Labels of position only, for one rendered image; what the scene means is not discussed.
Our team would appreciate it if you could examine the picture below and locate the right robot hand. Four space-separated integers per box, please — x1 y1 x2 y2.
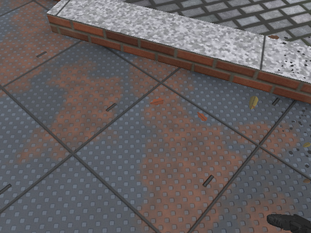
266 214 311 233

